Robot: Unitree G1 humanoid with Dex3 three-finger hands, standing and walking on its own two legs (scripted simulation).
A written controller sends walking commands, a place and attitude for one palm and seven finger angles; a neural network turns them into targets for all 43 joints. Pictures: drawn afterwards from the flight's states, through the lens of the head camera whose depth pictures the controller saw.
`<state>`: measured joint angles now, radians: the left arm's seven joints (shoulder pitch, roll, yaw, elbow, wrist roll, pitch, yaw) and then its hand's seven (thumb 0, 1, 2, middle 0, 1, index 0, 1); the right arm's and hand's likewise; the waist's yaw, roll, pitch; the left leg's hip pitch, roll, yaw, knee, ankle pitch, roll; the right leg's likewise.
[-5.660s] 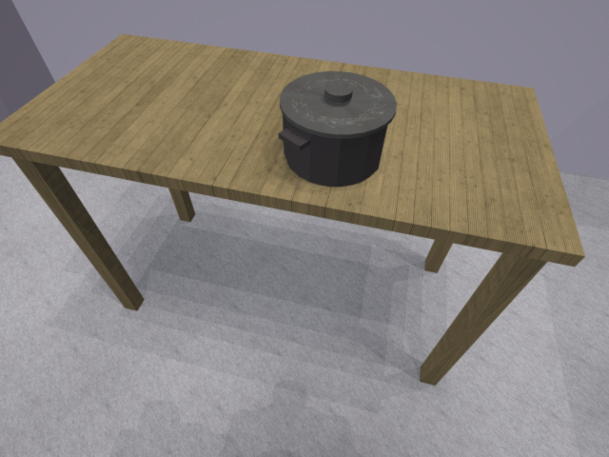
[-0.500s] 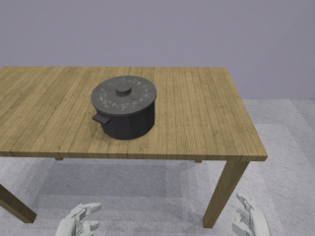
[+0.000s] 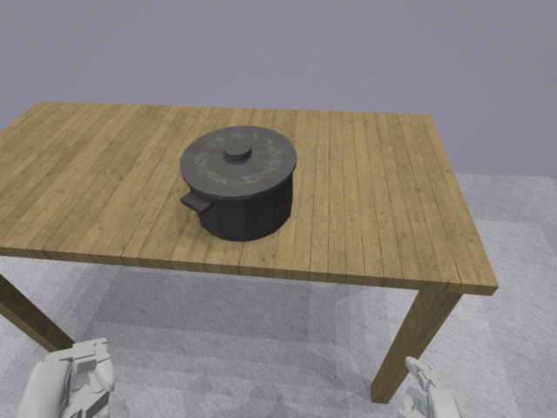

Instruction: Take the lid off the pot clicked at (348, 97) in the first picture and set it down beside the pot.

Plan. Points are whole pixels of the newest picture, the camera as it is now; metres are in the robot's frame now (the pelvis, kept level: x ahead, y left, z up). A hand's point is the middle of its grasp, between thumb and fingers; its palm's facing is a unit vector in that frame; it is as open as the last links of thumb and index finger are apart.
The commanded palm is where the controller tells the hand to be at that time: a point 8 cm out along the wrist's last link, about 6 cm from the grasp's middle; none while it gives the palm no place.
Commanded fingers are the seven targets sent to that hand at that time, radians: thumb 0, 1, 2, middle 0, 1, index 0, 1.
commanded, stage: raise the hand higher, near the body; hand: left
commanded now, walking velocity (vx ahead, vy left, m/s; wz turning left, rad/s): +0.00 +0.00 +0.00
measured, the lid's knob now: (237, 149) +0.51 +0.14 +0.13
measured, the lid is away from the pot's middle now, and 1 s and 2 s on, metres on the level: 0.00 0.00 0.00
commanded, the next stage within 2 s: reach forward and open the fingers in 0.68 s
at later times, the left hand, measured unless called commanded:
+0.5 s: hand (93, 350) +0.16 +0.24 +0.10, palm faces +0.30 -0.86 -0.41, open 3.1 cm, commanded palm +0.11 +0.27 +0.13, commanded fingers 0.00 0.90 0.90 -1.30 -1.50 -1.30 -1.50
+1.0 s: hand (75, 319) +0.18 +0.26 +0.13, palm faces +0.10 -0.22 -0.97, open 2.9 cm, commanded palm +0.16 +0.27 +0.18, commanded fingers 0.00 0.52 1.15 -1.18 -1.07 -1.18 -1.07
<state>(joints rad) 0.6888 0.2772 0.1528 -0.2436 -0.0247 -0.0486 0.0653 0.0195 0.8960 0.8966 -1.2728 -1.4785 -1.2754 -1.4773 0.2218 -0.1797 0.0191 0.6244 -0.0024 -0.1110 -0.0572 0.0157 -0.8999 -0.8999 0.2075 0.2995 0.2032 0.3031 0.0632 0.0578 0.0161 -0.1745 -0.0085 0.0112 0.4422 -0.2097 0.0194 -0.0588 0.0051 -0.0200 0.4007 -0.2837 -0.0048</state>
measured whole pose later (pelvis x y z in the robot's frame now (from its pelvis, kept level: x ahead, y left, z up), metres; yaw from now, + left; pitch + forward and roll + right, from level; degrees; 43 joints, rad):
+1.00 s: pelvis -0.01 +0.01 -0.01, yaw -2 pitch -1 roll +0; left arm 0.53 0.57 0.17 -0.54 0.62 0.13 0.06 0.01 0.77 0.97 -1.26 -1.37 -1.26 -1.36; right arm 0.12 -0.27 0.01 0.55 0.01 0.08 -0.01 0.02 -0.90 -0.90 0.21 0.30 0.20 0.30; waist 0.08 0.12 0.00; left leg -0.28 0.00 0.04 0.51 -0.22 0.03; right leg -0.18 0.01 0.01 0.49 -0.30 0.00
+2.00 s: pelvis -0.06 +0.02 +0.00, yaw +1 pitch -3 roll +0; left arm -0.30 0.72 0.03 -0.05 0.73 0.14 -0.39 0.00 -0.33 1.57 -0.88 -0.09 -0.88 -0.09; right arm 0.11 -0.28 0.03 0.58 0.07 0.04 0.01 0.02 -0.90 -0.90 0.20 0.30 0.20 0.30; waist 0.07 0.13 0.03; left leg -0.27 -0.04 0.01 0.44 -0.12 0.05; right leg -0.19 -0.03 -0.02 0.48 -0.24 0.02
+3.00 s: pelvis -0.02 +0.01 -0.01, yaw +1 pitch +1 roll +1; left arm -0.76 0.53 -0.28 0.29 0.82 0.30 -0.47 0.00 -0.33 1.59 -0.88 -0.08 -0.88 -0.08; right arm 0.12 -0.29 0.02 0.60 0.09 0.13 0.05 0.01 -0.91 -0.90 0.20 0.30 0.20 0.30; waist 0.01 0.12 0.00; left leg -0.31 -0.05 0.01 0.47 -0.18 0.04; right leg -0.23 -0.03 -0.02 0.52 -0.31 0.01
